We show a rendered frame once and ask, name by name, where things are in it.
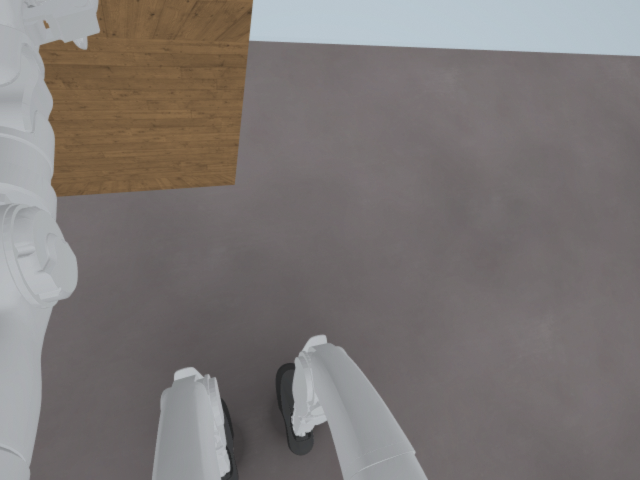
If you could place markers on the left robot hand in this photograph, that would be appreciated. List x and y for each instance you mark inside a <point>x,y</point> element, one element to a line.
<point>69,20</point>

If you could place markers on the left robot forearm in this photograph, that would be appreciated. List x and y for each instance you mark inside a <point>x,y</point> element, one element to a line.
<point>27,141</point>

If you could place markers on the cabinet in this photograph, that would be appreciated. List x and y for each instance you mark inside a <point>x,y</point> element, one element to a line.
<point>155,102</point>

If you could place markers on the right robot foot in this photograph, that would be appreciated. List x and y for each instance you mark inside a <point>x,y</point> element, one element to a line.
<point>303,443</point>

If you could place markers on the robot left upper arm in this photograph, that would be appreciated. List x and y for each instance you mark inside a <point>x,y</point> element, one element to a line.
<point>37,268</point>

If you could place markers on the robot left shin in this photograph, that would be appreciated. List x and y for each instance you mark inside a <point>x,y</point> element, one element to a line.
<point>220,438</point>

